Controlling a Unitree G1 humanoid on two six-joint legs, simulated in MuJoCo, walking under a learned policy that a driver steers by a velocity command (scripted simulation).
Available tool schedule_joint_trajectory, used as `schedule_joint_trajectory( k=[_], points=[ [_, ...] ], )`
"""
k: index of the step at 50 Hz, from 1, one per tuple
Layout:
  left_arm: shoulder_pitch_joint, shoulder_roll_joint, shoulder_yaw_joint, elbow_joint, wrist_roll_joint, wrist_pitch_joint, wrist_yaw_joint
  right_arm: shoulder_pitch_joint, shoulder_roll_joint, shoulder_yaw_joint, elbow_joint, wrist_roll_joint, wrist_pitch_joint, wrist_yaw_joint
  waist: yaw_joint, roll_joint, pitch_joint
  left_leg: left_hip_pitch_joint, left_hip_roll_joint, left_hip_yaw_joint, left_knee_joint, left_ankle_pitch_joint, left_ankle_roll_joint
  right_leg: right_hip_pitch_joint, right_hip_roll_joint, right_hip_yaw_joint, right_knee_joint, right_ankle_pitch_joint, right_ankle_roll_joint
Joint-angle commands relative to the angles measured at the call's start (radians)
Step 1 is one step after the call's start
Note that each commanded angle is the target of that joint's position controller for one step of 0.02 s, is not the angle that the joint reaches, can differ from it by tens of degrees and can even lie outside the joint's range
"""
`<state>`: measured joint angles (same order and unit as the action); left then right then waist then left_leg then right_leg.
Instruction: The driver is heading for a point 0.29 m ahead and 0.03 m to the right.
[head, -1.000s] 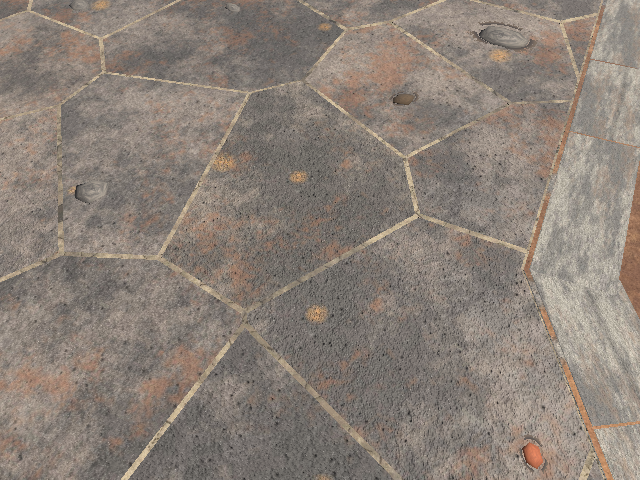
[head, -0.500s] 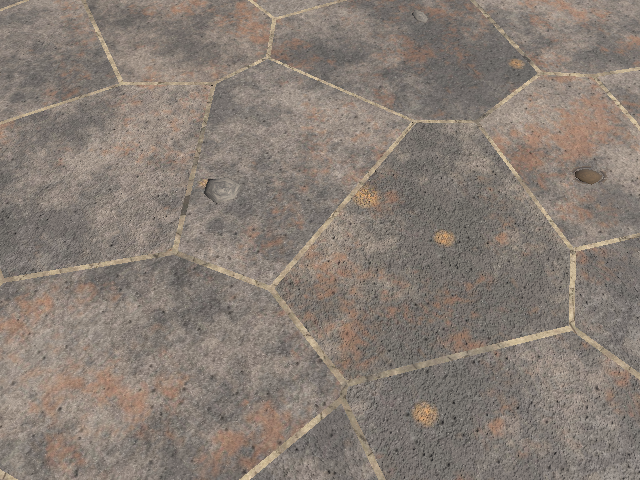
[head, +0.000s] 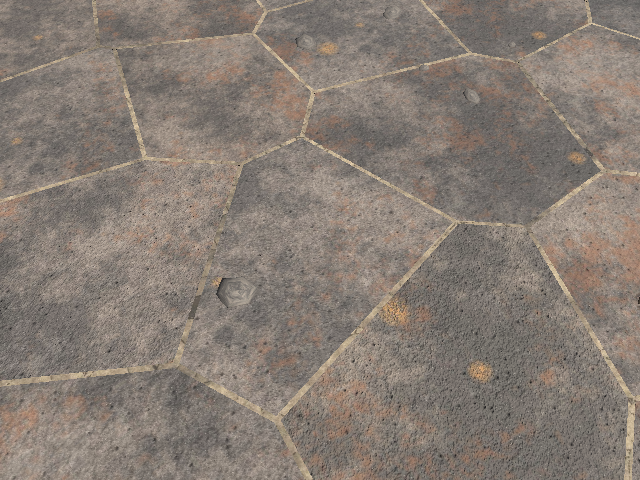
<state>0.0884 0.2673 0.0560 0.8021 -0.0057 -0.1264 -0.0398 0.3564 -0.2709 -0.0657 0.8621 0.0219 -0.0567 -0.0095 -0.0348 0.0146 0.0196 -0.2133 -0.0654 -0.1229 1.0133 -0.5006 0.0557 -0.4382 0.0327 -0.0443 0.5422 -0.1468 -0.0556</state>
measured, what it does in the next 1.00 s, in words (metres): walks ahead: left foot, then right foot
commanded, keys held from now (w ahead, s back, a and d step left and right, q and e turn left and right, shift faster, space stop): w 0.10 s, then no key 0.90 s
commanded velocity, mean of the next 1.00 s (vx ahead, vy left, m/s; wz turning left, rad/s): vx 0.17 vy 0.00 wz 0.03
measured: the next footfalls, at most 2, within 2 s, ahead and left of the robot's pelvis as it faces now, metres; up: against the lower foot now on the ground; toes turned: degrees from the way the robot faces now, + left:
left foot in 0.40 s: +0.36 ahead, +0.12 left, +0.00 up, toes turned +0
right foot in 0.66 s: +0.28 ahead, -0.13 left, +0.00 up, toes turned -1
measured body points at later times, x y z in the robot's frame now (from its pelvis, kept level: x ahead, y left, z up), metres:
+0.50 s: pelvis +0.21 +0.02 +0.00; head +0.24 +0.03 +0.45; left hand +0.27 +0.29 -0.14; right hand +0.39 -0.22 -0.09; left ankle +0.32 +0.12 -0.73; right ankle +0.11 -0.10 -0.68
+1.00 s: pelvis +0.27 +0.00 +0.01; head +0.29 -0.01 +0.46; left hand +0.32 +0.25 -0.14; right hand +0.36 -0.26 -0.13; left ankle +0.32 +0.12 -0.73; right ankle +0.24 -0.13 -0.73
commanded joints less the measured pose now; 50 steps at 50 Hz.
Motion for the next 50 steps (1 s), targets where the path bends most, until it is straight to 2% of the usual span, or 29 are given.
schedule_joint_trajectory(
  k=[1,2,3,5,7,9,12,15,17,18,19,20,21,22,23,24,25,26,27,29,31,32,33,34,35,36,37,41,50],
  points=[
    [0.164,0.118,0.028,-0.004,0.001,0.012,0.005,-0.085,-0.136,-0.021,-0.110,0.005,-0.038,0.002,0.098,-0.049,-0.076,-0.524,0.118,0.006,0.248,0.119,0.003,0.489,-0.332,0.506,-0.291,-0.163,-0.176],
    [0.130,0.102,0.022,-0.009,0.011,0.013,0.005,-0.098,-0.126,-0.025,-0.114,-0.009,-0.036,0.002,0.071,-0.043,-0.037,-0.489,0.149,0.015,0.188,0.170,-0.003,0.397,-0.300,0.439,-0.314,-0.067,-0.174],
    [0.121,0.093,0.016,-0.008,0.019,0.010,0.006,-0.077,-0.111,-0.026,-0.112,-0.011,-0.031,0.003,0.046,-0.070,-0.041,-0.434,0.173,0.016,0.152,0.199,-0.006,0.346,-0.275,0.389,-0.334,-0.001,-0.168],
    [0.131,0.098,0.016,0.005,0.012,0.005,0.007,-0.051,-0.079,-0.022,-0.104,-0.009,-0.020,0.001,0.029,-0.096,-0.044,-0.406,0.187,0.037,0.089,0.215,-0.020,0.306,-0.252,0.314,-0.369,0.086,-0.177],
    [0.137,0.126,0.020,0.018,0.012,0.004,0.015,-0.093,-0.067,-0.017,-0.121,-0.021,-0.012,-0.006,0.023,-0.083,-0.019,-0.422,0.187,0.062,0.002,0.254,-0.053,0.278,-0.251,0.235,-0.368,0.388,-0.187],
    [0.143,0.139,0.023,0.030,0.013,0.016,0.027,-0.130,-0.046,-0.008,-0.131,-0.028,-0.013,-0.007,0.024,-0.074,-0.032,-0.390,0.175,0.085,-0.137,0.352,-0.072,0.272,-0.217,0.135,-0.340,0.611,-0.164],
    [0.186,0.146,0.021,0.051,0.004,0.033,0.038,-0.216,-0.025,0.003,-0.141,-0.023,-0.019,0.002,0.063,-0.089,-0.055,-0.290,0.127,0.122,-0.344,0.551,-0.069,0.274,-0.169,0.055,-0.323,0.630,-0.120],
    [0.218,0.147,0.018,0.077,-0.001,0.051,0.043,-0.277,-0.040,0.001,-0.157,-0.022,-0.019,0.013,0.084,-0.097,-0.058,-0.264,0.104,0.109,-0.446,0.589,-0.059,0.345,-0.196,0.078,-0.284,0.566,-0.116],
    [0.206,0.151,0.019,0.084,-0.004,0.063,0.045,-0.288,-0.064,-0.005,-0.165,-0.027,-0.025,0.021,0.073,-0.103,-0.057,-0.251,0.096,0.099,-0.492,0.531,-0.036,0.388,-0.223,0.109,-0.225,0.550,-0.110],
    [0.190,0.152,0.019,0.084,-0.007,0.069,0.047,-0.259,-0.077,-0.010,-0.155,-0.032,-0.029,0.023,0.050,-0.099,-0.067,-0.212,0.090,0.100,-0.535,0.529,-0.021,0.400,-0.224,0.120,-0.180,0.534,-0.098],
    [0.177,0.147,0.017,0.084,-0.009,0.073,0.049,-0.197,-0.093,-0.018,-0.131,-0.039,-0.033,0.022,0.015,-0.084,-0.090,-0.117,0.076,0.113,-0.606,0.606,0.000,0.395,-0.196,0.113,-0.106,0.529,-0.073],
    [0.211,0.131,0.012,0.084,0.005,0.069,0.049,-0.141,-0.151,-0.033,-0.115,-0.049,-0.037,0.014,0.009,-0.030,-0.147,0.039,0.139,0.060,-0.598,0.944,0.034,0.341,-0.139,0.086,0.002,0.455,-0.028],
    [0.301,0.075,-0.008,0.082,0.027,0.055,0.043,-0.093,-0.200,-0.038,-0.114,-0.066,-0.031,0.007,0.044,0.106,-0.271,0.331,0.313,-0.098,-0.490,1.319,0.147,0.143,-0.071,0.062,0.194,0.110,0.023],
    [0.368,0.026,-0.030,0.110,0.017,0.057,0.038,-0.062,-0.121,-0.017,-0.100,-0.060,-0.013,0.005,0.027,0.227,-0.388,0.439,0.456,-0.253,-0.500,1.356,0.290,0.026,-0.018,0.076,0.395,-0.447,0.074],
    [0.313,0.094,-0.014,0.109,-0.002,0.072,0.035,-0.062,-0.064,0.001,-0.092,-0.037,-0.001,0.012,0.006,0.164,-0.364,0.374,0.431,-0.275,-0.545,1.132,0.285,-0.017,-0.038,0.121,0.465,-0.594,0.089],
    [0.248,0.114,-0.005,0.090,-0.011,0.091,0.040,-0.117,-0.066,0.003,-0.092,-0.028,0.005,0.015,0.013,0.112,-0.268,0.276,0.394,-0.246,-0.591,0.909,0.242,-0.064,-0.064,0.121,0.491,-0.569,0.097],
    [0.209,0.111,-0.002,0.086,-0.008,0.113,0.051,-0.184,-0.069,0.006,-0.100,-0.031,0.009,0.014,0.029,0.073,-0.194,0.159,0.369,-0.217,-0.638,0.742,0.210,-0.063,-0.085,0.113,0.465,-0.523,0.106],
    [0.198,0.109,0.001,0.084,0.000,0.133,0.061,-0.253,-0.083,0.004,-0.109,-0.036,0.014,0.012,0.054,0.079,-0.144,0.039,0.343,-0.184,-0.686,0.599,0.181,-0.015,-0.103,0.111,0.404,-0.465,0.114],
    [0.212,0.097,0.000,0.090,0.002,0.148,0.069,-0.301,-0.096,-0.001,-0.113,-0.044,0.021,0.008,0.079,0.117,-0.120,-0.062,0.308,-0.143,-0.724,0.494,0.156,0.059,-0.105,0.096,0.327,-0.412,0.120],
    [0.253,0.066,-0.006,0.119,0.009,0.155,0.076,-0.328,-0.092,-0.003,-0.105,-0.052,0.030,0.002,0.095,0.142,-0.125,-0.159,0.259,-0.066,-0.745,0.414,0.138,0.194,-0.082,0.056,0.209,-0.265,0.115],
    [0.279,0.052,-0.007,0.143,0.018,0.153,0.071,-0.329,-0.078,0.000,-0.087,-0.037,0.035,-0.002,0.110,0.124,-0.139,-0.194,0.230,-0.019,-0.738,0.254,0.110,0.301,-0.063,0.022,0.061,-0.083,0.092],
    [0.269,0.055,-0.006,0.144,0.029,0.154,0.067,-0.309,-0.064,0.004,-0.072,-0.031,0.036,-0.003,0.106,0.112,-0.129,-0.211,0.208,-0.005,-0.736,0.120,0.076,0.332,-0.058,0.015,0.011,-0.043,0.076],
    [0.241,0.071,-0.005,0.131,0.043,0.154,0.066,-0.280,-0.044,0.011,-0.052,-0.031,0.036,-0.003,0.093,0.082,-0.090,-0.231,0.183,0.005,-0.731,0.008,0.028,0.323,-0.087,0.050,-0.045,-0.032,0.053],
    [0.209,0.112,-0.001,0.108,0.041,0.153,0.072,-0.260,-0.045,0.012,-0.041,-0.038,0.037,-0.002,0.065,0.029,-0.037,-0.227,0.148,0.024,-0.694,-0.035,-0.012,0.261,-0.145,0.110,-0.117,-0.123,0.025],
    [0.171,0.150,0.009,0.118,0.025,0.150,0.074,-0.242,-0.039,0.009,-0.042,-0.035,0.038,-0.005,0.021,-0.093,0.010,-0.129,0.095,0.083,-0.665,0.068,-0.041,0.095,-0.143,0.118,-0.148,-0.344,-0.001],
    [0.142,0.112,0.001,0.115,0.025,0.138,0.072,-0.262,-0.052,0.007,-0.034,-0.038,0.038,-0.011,0.030,-0.109,0.031,-0.034,0.092,0.092,-0.612,0.158,-0.049,0.005,-0.130,0.122,-0.194,-0.414,0.010],
    [0.131,0.087,-0.006,0.121,0.029,0.125,0.072,-0.256,-0.054,0.004,-0.027,-0.035,0.037,-0.015,0.021,-0.122,0.027,0.008,0.094,0.094,-0.588,0.218,-0.040,-0.012,-0.131,0.122,-0.212,-0.391,0.028],
    [0.166,0.082,-0.009,0.147,0.016,0.094,0.069,-0.226,-0.048,0.002,0.020,-0.033,0.037,-0.016,0.034,-0.068,-0.011,0.020,0.103,0.089,-0.561,0.383,-0.015,0.092,-0.110,0.093,-0.160,-0.182,0.053],
    [0.200,0.072,-0.014,0.181,0.009,0.105,0.071,-0.216,-0.055,0.000,0.098,-0.022,0.048,-0.019,0.046,-0.014,-0.046,0.058,0.107,0.095,-0.528,0.556,-0.020,0.176,-0.092,0.066,-0.116,0.032,0.043]
  ],
)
